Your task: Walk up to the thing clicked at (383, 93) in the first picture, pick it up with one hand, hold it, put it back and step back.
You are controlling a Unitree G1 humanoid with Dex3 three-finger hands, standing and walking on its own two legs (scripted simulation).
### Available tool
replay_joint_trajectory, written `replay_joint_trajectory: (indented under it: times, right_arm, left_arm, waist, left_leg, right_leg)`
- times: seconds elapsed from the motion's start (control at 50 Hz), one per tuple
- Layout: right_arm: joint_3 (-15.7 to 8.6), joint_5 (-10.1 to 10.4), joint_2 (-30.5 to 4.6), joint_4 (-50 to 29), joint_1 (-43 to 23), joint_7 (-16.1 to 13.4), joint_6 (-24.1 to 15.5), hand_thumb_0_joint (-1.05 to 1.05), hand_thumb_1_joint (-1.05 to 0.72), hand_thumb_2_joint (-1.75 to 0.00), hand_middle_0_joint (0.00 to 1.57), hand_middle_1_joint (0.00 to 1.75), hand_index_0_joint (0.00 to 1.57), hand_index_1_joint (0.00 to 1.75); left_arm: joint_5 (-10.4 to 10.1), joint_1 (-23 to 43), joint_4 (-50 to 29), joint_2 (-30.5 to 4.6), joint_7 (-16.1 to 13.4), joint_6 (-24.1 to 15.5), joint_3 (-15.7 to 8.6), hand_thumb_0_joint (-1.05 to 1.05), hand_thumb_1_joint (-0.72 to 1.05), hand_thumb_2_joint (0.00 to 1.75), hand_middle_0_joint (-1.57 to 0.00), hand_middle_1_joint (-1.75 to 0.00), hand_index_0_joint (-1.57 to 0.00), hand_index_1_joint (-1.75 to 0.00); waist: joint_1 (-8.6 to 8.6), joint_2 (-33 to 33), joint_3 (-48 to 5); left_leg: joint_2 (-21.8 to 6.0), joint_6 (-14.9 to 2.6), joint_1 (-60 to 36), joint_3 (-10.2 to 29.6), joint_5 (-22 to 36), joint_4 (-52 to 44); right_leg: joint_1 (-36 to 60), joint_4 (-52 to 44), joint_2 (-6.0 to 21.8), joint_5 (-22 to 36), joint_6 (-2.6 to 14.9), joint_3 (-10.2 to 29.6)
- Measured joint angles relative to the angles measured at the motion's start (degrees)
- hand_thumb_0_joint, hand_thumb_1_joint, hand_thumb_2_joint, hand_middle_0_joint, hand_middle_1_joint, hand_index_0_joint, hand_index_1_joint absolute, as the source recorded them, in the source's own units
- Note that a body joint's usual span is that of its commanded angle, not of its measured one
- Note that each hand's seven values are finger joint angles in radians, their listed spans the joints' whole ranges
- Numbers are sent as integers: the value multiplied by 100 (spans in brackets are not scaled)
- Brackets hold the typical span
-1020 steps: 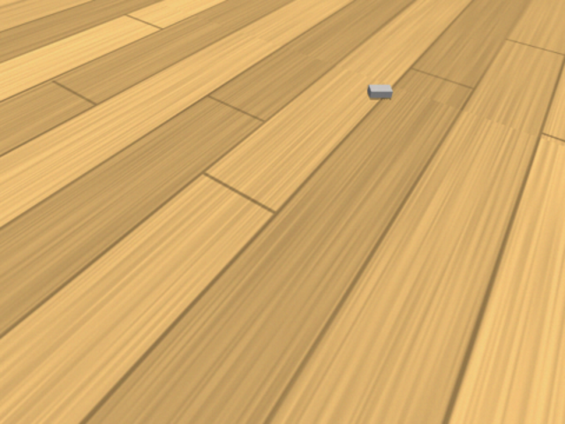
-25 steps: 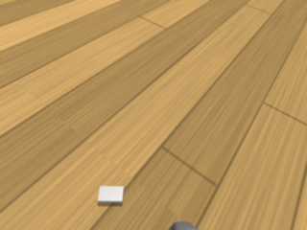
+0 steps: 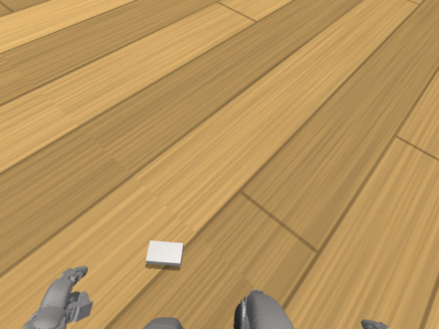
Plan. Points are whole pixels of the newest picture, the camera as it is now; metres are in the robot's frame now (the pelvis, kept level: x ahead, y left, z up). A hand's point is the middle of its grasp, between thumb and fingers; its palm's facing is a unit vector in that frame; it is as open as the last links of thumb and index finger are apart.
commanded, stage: walk up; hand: left
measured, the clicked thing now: (165, 253) +0.43 +0.20 -0.72
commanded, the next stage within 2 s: none
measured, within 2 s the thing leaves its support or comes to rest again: neither
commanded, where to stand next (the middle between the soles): +0.04 -0.02 m, yaw -3 degrees
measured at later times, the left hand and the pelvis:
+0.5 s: hand out of the picture +0.02 +0.27 -0.11, palm faces -0.03 -0.91 -0.42, open 7.4 cm; pelvis +0.01 -0.01 +0.03, yaw -2 degrees
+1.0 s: hand out of the picture +0.02 +0.25 -0.13, palm faces -0.09 -0.92 -0.38, open 7.4 cm; pelvis -0.03 -0.01 +0.01, yaw -6 degrees
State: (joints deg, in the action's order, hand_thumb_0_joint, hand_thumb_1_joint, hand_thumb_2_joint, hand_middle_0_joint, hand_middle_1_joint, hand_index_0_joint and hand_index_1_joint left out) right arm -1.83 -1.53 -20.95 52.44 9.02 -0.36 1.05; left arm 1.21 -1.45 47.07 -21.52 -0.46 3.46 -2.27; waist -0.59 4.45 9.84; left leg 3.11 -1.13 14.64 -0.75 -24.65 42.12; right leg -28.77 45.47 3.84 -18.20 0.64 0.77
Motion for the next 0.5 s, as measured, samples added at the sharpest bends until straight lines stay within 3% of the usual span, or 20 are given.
replay_joint_trajectory:
  times: [0.04, 0.1, 0.18, 0.24, 0.28, 0.34, 0.38, 0.44, 0.5]
  right_arm:
    - [5, -28, 4, 20, 102, 39, -25, 0, -91, -90, 21, 30, 21, 30]
    - [4, -50, 20, 55, 200, 0, -78, 0, -90, -90, 21, 30, 21, 30]
    - [-45, -99, -70, -21, 277, 53, -155, 1, -90, -90, 21, 30, 21, 30]
    - [-85, -105, -188, -190, 358, 148, -168, 1, -90, -90, 21, 30, 21, 30]
    - [-130, -63, -319, -247, 408, 182, -123, 0, -90, -90, 21, 30, 21, 30]
    - [-133, 5, -325, -187, 501, 167, -10, 1, -90, -90, 21, 30, 21, 30]
    - [-124, 42, -338, -189, 528, 198, -21, 1, -90, -90, 21, 30, 21, 30]
    - [-128, 50, -351, -243, 517, 259, -97, 1, -91, -90, 21, 30, 21, 30]
    - [-113, 79, -314, -232, 409, 257, -128, 1, -91, -90, 21, 30, 21, 30]
  left_arm:
    - [-8, -133, 225, -32, -10, 88, -52, 1, 91, 89, -20, -30, -20, -30]
    - [-88, -397, 434, -138, 9, 58, -129, 1, 91, 89, -20, -30, -20, -30]
    - [-23, -924, 692, -211, 127, -76, -134, 1, 91, 89, -20, -30, -20, -30]
    - [51, -1245, 854, -229, 181, -188, -124, 1, 91, 89, -20, -30, -20, -30]
    - [79, -1332, 913, -139, 177, -325, -130, 1, 91, 89, -20, -30, -20, -30]
    - [79, -1577, 752, -119, 199, -555, -123, 1, 91, 89, -20, -30, -20, -30]
    - [30, -1714, 658, -102, 198, -636, -97, 1, 91, 89, -20, -30, -20, -30]
    - [4, -1867, 551, -107, 167, -698, -54, 1, 91, 89, -20, -30, -20, -30]
    - [3, -1870, 478, -154, 119, -647, -13, 1, 91, 89, -20, -30, -20, -30]
  waist:
    - [96, -84, -63]
    - [73, -90, -103]
    - [23, -164, -261]
    - [7, -274, -381]
    - [58, -581, -324]
    - [-53, -638, -426]
    - [-122, -655, -447]
    - [-147, -719, -438]
    - [-164, -723, -368]
  left_leg:
    - [-133, -33, 15, 112, 49, -35]
    - [-269, -8, -49, 148, 277, -363]
    - [-414, 10, -116, 39, 380, -587]
    - [-526, 29, -100, -79, 273, -471]
    - [-710, 1, -81, 53, 144, -219]
    - [-404, -106, 315, 381, -368, 855]
    - [-240, -116, 599, 476, -313, 1291]
    - [-286, -43, 912, 484, -16, 1092]
    - [-426, 47, 954, 375, 339, 288]
  right_leg:
    - [-97, 791, -423, -788, 32, 328]
    - [-22, 1534, -753, -828, 64, 602]
    - [789, 369, -551, -960, -57, 302]
    - [1434, -628, -483, -1093, 32, 45]
    - [1763, -1184, -640, -182, 61, -142]
    - [1877, -1274, -616, -128, 98, -151]
    - [2039, -1496, -549, -70, 112, -124]
    - [2249, -1811, -481, 52, 57, -136]
    - [2279, -1751, -416, -12, -30, -145]
